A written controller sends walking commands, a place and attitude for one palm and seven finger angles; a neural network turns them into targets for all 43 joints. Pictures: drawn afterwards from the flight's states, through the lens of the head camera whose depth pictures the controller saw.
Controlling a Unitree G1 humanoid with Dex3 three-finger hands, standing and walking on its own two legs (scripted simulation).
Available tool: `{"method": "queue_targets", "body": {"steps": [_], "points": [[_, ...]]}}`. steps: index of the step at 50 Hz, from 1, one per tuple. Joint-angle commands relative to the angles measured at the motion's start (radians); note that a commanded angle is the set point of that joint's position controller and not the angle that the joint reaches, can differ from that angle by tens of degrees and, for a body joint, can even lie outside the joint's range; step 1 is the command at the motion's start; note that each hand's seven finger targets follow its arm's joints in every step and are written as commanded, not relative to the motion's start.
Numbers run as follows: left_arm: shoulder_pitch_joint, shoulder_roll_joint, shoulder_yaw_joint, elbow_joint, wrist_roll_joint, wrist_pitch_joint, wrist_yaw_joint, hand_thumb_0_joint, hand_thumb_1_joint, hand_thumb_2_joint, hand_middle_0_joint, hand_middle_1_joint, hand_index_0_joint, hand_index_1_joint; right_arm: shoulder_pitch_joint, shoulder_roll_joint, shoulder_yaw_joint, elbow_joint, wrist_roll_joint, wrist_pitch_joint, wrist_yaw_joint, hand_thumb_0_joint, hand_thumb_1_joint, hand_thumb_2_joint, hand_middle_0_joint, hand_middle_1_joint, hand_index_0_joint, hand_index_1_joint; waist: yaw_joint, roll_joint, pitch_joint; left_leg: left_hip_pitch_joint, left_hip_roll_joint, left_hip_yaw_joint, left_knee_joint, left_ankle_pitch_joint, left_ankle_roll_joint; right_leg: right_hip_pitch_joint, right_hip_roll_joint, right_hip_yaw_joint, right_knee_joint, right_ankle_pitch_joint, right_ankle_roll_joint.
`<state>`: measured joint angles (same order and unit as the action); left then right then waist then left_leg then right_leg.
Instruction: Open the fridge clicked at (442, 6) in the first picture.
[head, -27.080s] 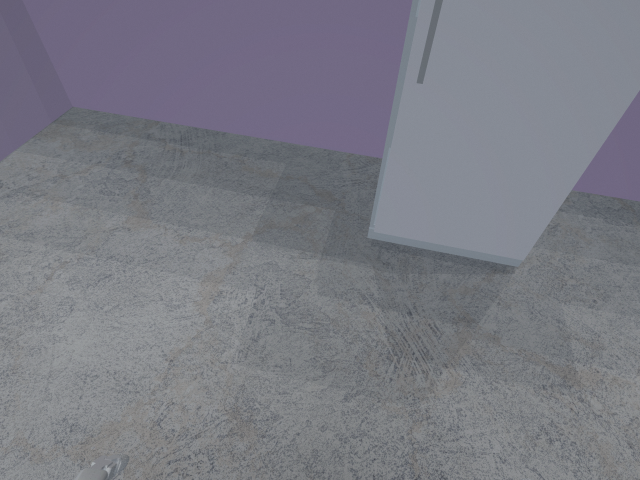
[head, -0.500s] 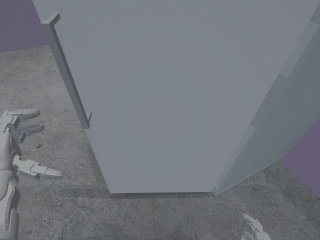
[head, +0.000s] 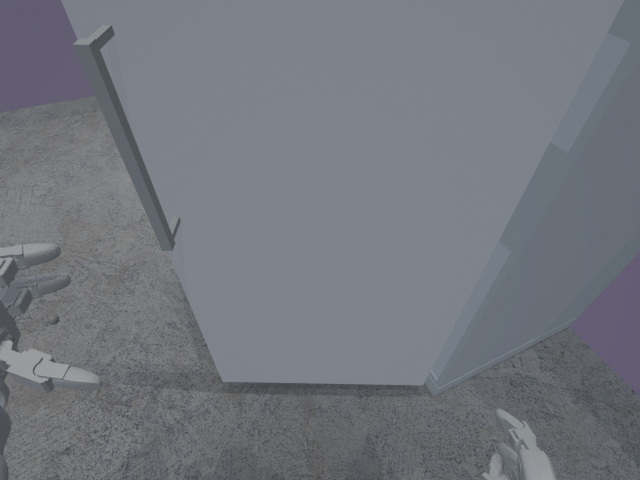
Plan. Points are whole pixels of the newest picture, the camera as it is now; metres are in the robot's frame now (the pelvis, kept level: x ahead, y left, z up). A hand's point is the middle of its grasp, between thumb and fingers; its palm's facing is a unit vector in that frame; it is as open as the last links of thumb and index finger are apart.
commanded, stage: slip the hand off the handle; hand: left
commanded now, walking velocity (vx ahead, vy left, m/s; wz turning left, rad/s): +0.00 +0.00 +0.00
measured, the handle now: (141, 157) +0.45 +0.31 +0.17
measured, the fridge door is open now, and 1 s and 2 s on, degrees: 64 64 64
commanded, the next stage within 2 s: draw the hand back to the body in 0.10 s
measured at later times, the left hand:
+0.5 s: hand (61, 309) +0.23 +0.30 +0.14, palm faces +0.35 -0.94 -0.05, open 14.7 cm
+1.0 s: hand (41, 314) +0.21 +0.30 +0.15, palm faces +0.48 -0.81 -0.34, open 12.9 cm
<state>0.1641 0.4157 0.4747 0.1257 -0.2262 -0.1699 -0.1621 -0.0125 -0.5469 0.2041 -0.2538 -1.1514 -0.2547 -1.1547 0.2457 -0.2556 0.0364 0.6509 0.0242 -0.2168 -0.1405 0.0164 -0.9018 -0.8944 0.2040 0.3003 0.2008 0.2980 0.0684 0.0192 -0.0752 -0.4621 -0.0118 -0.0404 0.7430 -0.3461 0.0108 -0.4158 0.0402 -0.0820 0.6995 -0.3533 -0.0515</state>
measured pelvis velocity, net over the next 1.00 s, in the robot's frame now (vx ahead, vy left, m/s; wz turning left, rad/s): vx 0.01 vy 0.01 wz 0.00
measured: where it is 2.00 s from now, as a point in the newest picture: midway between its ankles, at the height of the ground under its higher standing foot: outside the picture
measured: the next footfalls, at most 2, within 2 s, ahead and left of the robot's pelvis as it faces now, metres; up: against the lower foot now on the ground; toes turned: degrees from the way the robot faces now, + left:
none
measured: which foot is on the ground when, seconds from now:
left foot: down 0.00-1.00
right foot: down 0.00-1.00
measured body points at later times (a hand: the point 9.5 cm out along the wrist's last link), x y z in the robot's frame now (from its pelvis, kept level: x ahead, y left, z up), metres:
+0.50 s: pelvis +0.02 +0.02 +0.01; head +0.01 +0.01 +0.46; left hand +0.21 +0.35 +0.14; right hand +0.21 -0.21 -0.06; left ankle +0.02 +0.11 -0.71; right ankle +0.01 -0.09 -0.71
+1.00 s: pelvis +0.01 +0.01 +0.02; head -0.02 +0.00 +0.47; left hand +0.18 +0.34 +0.17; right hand +0.18 -0.21 -0.06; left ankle +0.02 +0.11 -0.71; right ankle +0.01 -0.09 -0.71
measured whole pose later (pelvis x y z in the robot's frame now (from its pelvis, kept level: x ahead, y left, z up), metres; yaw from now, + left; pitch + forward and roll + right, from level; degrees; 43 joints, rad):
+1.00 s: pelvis +0.01 +0.01 +0.02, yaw +0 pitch -3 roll -1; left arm 0.36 0.37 0.35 -0.23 -0.11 -0.02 0.11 -0.01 -0.16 0.39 -0.24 -0.92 -0.24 -0.93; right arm 0.23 -0.24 0.05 0.66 0.00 -0.18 -0.10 0.02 -0.90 -0.89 0.20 0.30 0.20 0.30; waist 0.06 0.05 -0.02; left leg -0.22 -0.03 -0.02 0.53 -0.27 0.03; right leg -0.18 0.02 -0.06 0.51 -0.28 -0.03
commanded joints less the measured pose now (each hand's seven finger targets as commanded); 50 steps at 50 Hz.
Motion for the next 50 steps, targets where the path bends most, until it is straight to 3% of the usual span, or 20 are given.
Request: {"method": "queue_targets", "body": {"steps": [1,3,7,11,12,14,16,17,19,26,32,35,36,37,38,39,40,44,48,50], "points": [[-0.246,0.294,0.107,-0.233,-0.011,-0.078,-0.008,0.0,-0.55,0.2,-0.25,-1.15,-0.25,-1.15,-0.083,-0.125,-0.049,-0.137,0.002,-0.069,-0.013,0.0,-0.9,-0.9,0.2,0.3,0.2,0.3,-0.021,0.081,-0.129,0.032,-0.012,0.012,-0.087,0.116,0.028,0.054,-0.05,0.124,-0.145,0.081,0.042],[-0.215,0.261,0.074,-0.239,-0.017,-0.083,-0.029,0.0,-0.55,0.2,-0.25,-1.15,-0.25,-1.15,-0.075,-0.124,-0.048,-0.14,0.002,-0.079,-0.013,0.0,-0.9,-0.9,0.2,0.3,0.2,0.3,-0.017,0.107,-0.151,0.058,-0.014,0.008,-0.089,0.155,0.027,0.058,-0.042,0.105,-0.124,0.147,0.038],[-0.15,0.264,0.098,-0.228,-0.041,-0.066,-0.052,0.0,-0.55,0.2,-0.25,-1.15,-0.25,-1.15,-0.061,-0.133,-0.055,-0.145,0.005,-0.083,-0.011,0.0,-0.9,-0.9,0.2,0.3,0.2,0.3,-0.004,0.043,-0.177,0.061,-0.012,0.004,-0.084,0.22,0.024,0.077,-0.036,0.079,-0.098,0.245,0.042],[-0.045,0.306,0.196,-0.2,-0.065,-0.045,-0.033,0.0,-0.55,0.2,-0.25,-1.15,-0.25,-1.15,-0.051,-0.133,-0.062,-0.153,0.004,-0.069,-0.002,0.0,-0.9,-0.9,0.2,0.3,0.2,0.3,0.029,-0.02,-0.172,0.034,-0.015,0.002,-0.084,0.251,0.018,0.105,-0.036,0.071,-0.089,0.291,0.044],[-0.106,0.137,0.255,-0.176,-0.339,0.009,-0.071,0.0,-0.55,0.2,-0.25,-1.15,-0.25,-1.15,-0.106,-0.114,-0.054,-0.165,0.044,-0.087,-0.013,0.0,-0.9,-0.9,0.2,0.3,0.2,0.3,0.027,-0.022,-0.239,0.052,-0.023,-0.017,-0.103,0.222,0.0,0.205,-0.058,0.092,-0.134,0.316,0.05],[-0.136,0.183,0.264,-0.285,-0.346,0.04,-0.093,0.0,-0.55,0.2,-0.25,-1.15,-0.25,-1.15,-0.111,-0.112,-0.049,-0.165,0.045,-0.116,-0.022,0.0,-0.9,-0.9,0.2,0.3,0.2,0.3,0.041,0.043,-0.276,0.12,-0.022,-0.02,-0.113,0.263,0.003,0.235,-0.054,0.079,-0.128,0.381,0.05],[-0.087,0.217,0.201,-0.338,-0.244,0.083,-0.063,0.0,-0.55,0.2,-0.25,-1.15,-0.25,-1.15,-0.083,-0.114,-0.04,-0.161,0.031,-0.125,-0.016,0.0,-0.9,-0.9,0.2,0.3,0.2,0.3,0.045,0.091,-0.246,0.154,-0.014,-0.018,-0.137,0.358,0.009,0.192,-0.046,0.051,-0.106,0.426,0.037],[-0.06,0.18,0.124,-0.398,-0.182,0.107,-0.045,0.0,-0.55,0.2,-0.25,-1.15,-0.25,-1.15,-0.079,-0.106,-0.039,-0.171,0.026,-0.128,-0.006,0.0,-0.9,-0.9,0.2,0.3,0.2,0.3,0.036,0.14,-0.214,0.178,-0.01,-0.013,-0.147,0.413,0.01,0.153,-0.042,0.04,-0.098,0.435,0.031],[-0.043,0.119,0.016,-0.476,-0.107,0.155,-0.014,0.0,-0.55,0.2,-0.25,-1.15,-0.25,-1.15,-0.072,-0.103,-0.038,-0.181,0.023,-0.124,0.009,0.0,-0.9,-0.9,0.2,0.3,0.2,0.3,0.012,0.15,-0.131,0.191,0.0,-0.018,-0.164,0.424,0.003,0.092,-0.035,0.023,-0.106,0.378,0.025],[0.021,0.125,0.141,-0.504,-0.178,0.163,0.043,0.0,-0.55,0.2,-0.25,-1.15,-0.25,-1.15,-0.091,-0.109,-0.039,-0.162,0.019,-0.103,-0.004,0.0,-0.9,-0.9,0.2,0.3,0.2,0.3,0.023,-0.024,-0.096,0.175,-0.002,-0.037,-0.194,0.275,-0.013,0.115,-0.018,0.017,-0.16,0.253,0.025],[-0.086,0.068,0.028,-0.571,-0.119,0.211,0.075,0.0,-0.514,0.218,-0.249,-1.129,-0.249,-1.129,-0.139,-0.09,-0.022,-0.166,0.024,-0.089,-0.003,0.0,-0.9,-0.9,0.2,0.3,0.2,0.3,0.006,0.129,-0.076,0.203,-0.003,-0.036,-0.234,0.186,-0.01,0.1,-0.032,0.028,-0.188,0.154,0.019],[-0.127,0.075,-0.001,-0.61,-0.108,0.217,0.067,0.0,-0.405,0.27,-0.245,-1.065,-0.245,-1.065,-0.141,-0.093,-0.014,-0.164,0.022,-0.095,-0.014,0.0,-0.9,-0.9,0.2,0.3,0.2,0.3,-0.002,0.113,-0.073,0.217,0.0,-0.048,-0.249,0.152,-0.002,0.108,-0.028,0.03,-0.202,0.128,0.019],[-0.117,0.081,0.007,-0.597,-0.112,0.22,0.065,0.0,-0.369,0.287,-0.244,-1.044,-0.244,-1.044,-0.143,-0.097,-0.014,-0.161,0.018,-0.097,-0.019,0.0,-0.9,-0.9,0.2,0.3,0.2,0.3,-0.002,0.043,-0.072,0.212,0.003,-0.05,-0.246,0.154,0.005,0.12,-0.026,0.03,-0.212,0.132,0.022],[-0.127,0.306,0.085,-0.569,0.052,0.178,0.183,0.0,-0.332,0.305,-0.242,-1.023,-0.242,-1.023,-0.14,-0.124,-0.029,-0.149,-0.01,-0.086,-0.002,0.0,-0.9,-0.9,0.2,0.3,0.2,0.3,0.005,0.089,-0.041,0.167,-0.003,-0.034,-0.25,0.133,0.018,0.156,-0.052,0.087,-0.264,0.109,0.02],[-0.065,0.189,0.019,-0.511,0.065,0.161,0.223,0.0,-0.296,0.322,-0.241,-1.001,-0.241,-1.001,-0.14,-0.098,-0.02,-0.151,-0.015,-0.076,0.009,0.0,-0.9,-0.9,0.2,0.3,0.2,0.3,-0.008,0.038,0.003,0.147,-0.003,-0.039,-0.266,0.113,0.015,0.157,-0.061,0.071,-0.262,0.089,0.021],[-0.01,0.161,0.002,-0.479,0.069,0.156,0.239,0.0,-0.26,0.34,-0.24,-0.98,-0.24,-0.98,-0.145,-0.095,-0.019,-0.155,-0.013,-0.067,0.015,0.0,-0.9,-0.9,0.2,0.3,0.2,0.3,-0.008,-0.008,0.021,0.142,0.004,-0.042,-0.271,0.105,0.014,0.158,-0.062,0.068,-0.259,0.081,0.022],[0.014,0.144,-0.017,-0.488,0.085,0.148,0.249,0.0,-0.224,0.357,-0.239,-0.959,-0.239,-0.959,-0.151,-0.092,-0.02,-0.157,-0.013,-0.053,0.02,0.0,-0.9,-0.9,0.2,0.3,0.2,0.3,-0.004,0.007,0.021,0.162,0.007,-0.038,-0.281,0.1,0.016,0.169,-0.062,0.068,-0.264,0.072,0.022],[0.027,0.161,-0.017,-0.568,0.112,0.099,0.278,0.0,-0.079,0.428,-0.234,-0.874,-0.234,-0.874,-0.166,-0.088,-0.019,-0.164,-0.016,-0.03,0.033,0.0,-0.9,-0.9,0.2,0.3,0.2,0.3,0.003,0.114,-0.011,0.227,0.008,-0.021,-0.308,0.119,0.015,0.214,-0.065,0.071,-0.281,0.095,0.022],[0.054,0.177,-0.003,-0.58,0.127,0.07,0.298,0.0,0.066,0.497,-0.229,-0.789,-0.229,-0.789,-0.17,-0.092,-0.027,-0.164,-0.017,-0.024,0.031,0.0,-0.9,-0.9,0.2,0.3,0.2,0.3,0.004,0.037,0.0,0.243,0.015,-0.022,-0.337,0.128,0.021,0.237,-0.06,0.068,-0.302,0.097,0.027],[0.08,0.171,-0.003,-0.598,0.133,0.057,0.3,0.0,0.139,0.533,-0.226,-0.746,-0.226,-0.746,-0.172,-0.089,-0.032,-0.162,-0.016,-0.018,0.032,0.0,-0.9,-0.9,0.2,0.3,0.2,0.3,0.006,0.044,-0.003,0.262,0.014,-0.014,-0.345,0.136,0.021,0.244,-0.06,0.066,-0.308,0.102,0.029]]}}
